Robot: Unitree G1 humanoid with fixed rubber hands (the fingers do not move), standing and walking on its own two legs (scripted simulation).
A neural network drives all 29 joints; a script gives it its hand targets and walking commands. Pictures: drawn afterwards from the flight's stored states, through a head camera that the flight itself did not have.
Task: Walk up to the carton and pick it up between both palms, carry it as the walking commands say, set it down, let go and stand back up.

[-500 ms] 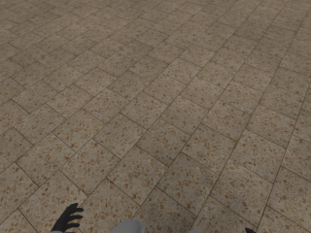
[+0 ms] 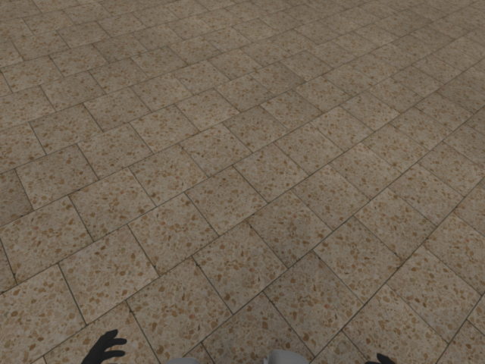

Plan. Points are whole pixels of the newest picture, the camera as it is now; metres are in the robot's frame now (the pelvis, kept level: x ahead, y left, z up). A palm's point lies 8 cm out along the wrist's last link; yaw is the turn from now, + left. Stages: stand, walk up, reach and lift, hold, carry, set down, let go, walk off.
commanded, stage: walk up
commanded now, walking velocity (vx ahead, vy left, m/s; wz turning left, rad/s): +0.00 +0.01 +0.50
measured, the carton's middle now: out of the picture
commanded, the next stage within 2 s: none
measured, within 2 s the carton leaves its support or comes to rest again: neither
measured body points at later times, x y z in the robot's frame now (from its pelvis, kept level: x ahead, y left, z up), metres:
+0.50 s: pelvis -0.03 +0.03 -0.01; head +0.00 +0.06 +0.44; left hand -0.02 +0.31 -0.15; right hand +0.18 -0.19 -0.11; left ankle -0.05 +0.13 -0.72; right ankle -0.01 -0.12 -0.70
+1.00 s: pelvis -0.04 +0.03 +0.01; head -0.03 +0.02 +0.46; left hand -0.13 +0.31 -0.11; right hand +0.18 -0.13 -0.12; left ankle -0.11 +0.15 -0.65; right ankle +0.02 -0.08 -0.72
